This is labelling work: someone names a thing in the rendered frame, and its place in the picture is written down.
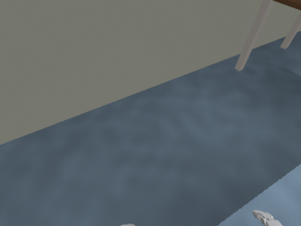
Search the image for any table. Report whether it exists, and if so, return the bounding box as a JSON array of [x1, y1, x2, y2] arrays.
[[235, 0, 301, 71]]

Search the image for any right robot hand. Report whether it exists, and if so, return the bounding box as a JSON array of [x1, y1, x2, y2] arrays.
[[253, 210, 282, 226]]

